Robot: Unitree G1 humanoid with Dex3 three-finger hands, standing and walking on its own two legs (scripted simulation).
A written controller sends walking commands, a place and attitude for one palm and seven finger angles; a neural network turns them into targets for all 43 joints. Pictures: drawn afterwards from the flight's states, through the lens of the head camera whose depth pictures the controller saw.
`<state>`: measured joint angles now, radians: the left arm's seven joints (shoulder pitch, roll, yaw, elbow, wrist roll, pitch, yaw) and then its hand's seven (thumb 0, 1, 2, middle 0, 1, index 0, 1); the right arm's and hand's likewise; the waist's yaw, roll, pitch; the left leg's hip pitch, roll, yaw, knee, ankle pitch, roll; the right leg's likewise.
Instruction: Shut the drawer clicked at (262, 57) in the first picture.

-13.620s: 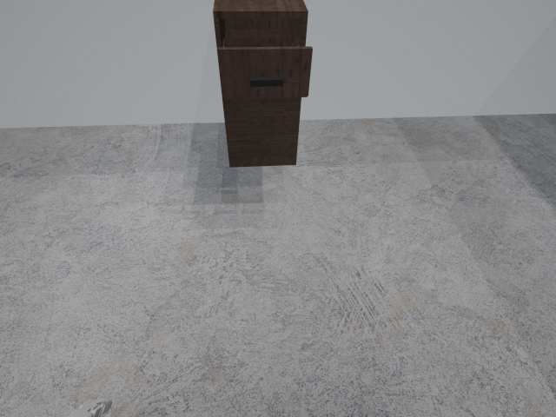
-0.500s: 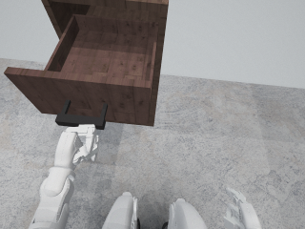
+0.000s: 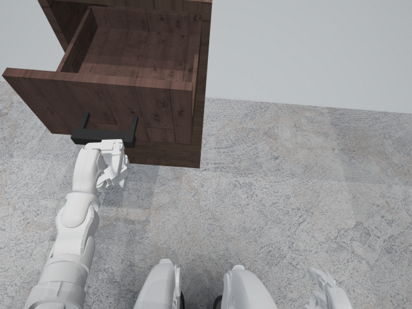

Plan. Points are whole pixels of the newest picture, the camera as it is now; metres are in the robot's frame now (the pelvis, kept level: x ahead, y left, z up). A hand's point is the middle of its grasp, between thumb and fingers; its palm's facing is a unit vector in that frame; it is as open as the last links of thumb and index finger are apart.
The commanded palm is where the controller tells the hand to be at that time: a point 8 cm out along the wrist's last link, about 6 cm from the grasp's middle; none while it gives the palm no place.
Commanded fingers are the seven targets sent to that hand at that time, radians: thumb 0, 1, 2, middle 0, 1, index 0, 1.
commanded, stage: push the drawer shut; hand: left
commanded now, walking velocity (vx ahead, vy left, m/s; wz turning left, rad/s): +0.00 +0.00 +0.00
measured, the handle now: (107, 128) +0.45 +0.21 +0.03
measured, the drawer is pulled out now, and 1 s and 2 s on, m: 0.23 0.09 0.00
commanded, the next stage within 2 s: none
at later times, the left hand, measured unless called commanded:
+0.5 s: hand (128, 140) +0.43 +0.17 +0.02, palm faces -0.06 -1.00 -0.05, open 3.2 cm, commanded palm +0.42 +0.21 +0.03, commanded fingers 0.00 0.90 0.90 -1.40 -1.60 -1.40 -1.60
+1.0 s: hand (135, 112) +0.50 +0.16 +0.02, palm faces -0.05 -1.00 -0.03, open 3.2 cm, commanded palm +0.49 +0.20 +0.03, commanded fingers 0.00 0.90 0.90 -1.40 -1.60 -1.40 -1.60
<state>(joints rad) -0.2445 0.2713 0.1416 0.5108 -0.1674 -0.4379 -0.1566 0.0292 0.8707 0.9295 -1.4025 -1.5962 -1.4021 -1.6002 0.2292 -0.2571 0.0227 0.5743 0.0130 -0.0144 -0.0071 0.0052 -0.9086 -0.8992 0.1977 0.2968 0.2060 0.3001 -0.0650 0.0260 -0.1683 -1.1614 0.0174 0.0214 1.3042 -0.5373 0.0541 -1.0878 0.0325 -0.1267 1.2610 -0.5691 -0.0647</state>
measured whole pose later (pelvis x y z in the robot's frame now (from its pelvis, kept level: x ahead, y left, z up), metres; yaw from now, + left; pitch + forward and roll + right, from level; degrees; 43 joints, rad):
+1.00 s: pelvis +0.00 +0.02 -0.01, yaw -2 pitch +28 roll -5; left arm -0.83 0.42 0.33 1.10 -0.08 -0.50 -0.18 0.02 0.81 0.89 -1.40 -1.60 -1.40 -1.60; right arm 0.32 -0.26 0.04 0.62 -0.02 0.07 0.02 0.00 -0.91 -0.90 0.20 0.30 0.21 0.30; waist -0.17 0.05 -0.15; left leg -1.29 0.03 0.03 1.35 -0.54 0.08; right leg -1.22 0.05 -0.11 1.28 -0.55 -0.04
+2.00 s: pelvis +0.00 +0.01 -0.03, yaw -4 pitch +33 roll -7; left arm -1.21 0.68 0.41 1.31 0.05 -0.38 -0.17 0.06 0.79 0.92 -1.40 -1.60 -1.40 -1.60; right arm 0.39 -0.26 0.09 0.62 -0.07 0.08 0.04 0.00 -0.91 -0.90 0.20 0.30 0.21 0.30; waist -0.30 0.06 -0.12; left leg -1.46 0.06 -0.02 1.42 -0.55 0.07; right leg -1.36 0.07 -0.16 1.31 -0.55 -0.06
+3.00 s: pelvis +0.00 +0.01 -0.02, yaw -5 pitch +33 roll -7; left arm -1.11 0.62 0.41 1.19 0.01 -0.33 -0.15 0.03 0.88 0.90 -1.40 -1.60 -1.40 -1.60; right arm 0.41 -0.26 0.09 0.61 -0.06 0.04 0.06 0.00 -0.91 -0.90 0.20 0.30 0.21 0.30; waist -0.27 0.06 -0.12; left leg -1.42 0.06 0.01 1.38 -0.55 0.08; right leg -1.33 0.08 -0.13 1.28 -0.54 -0.05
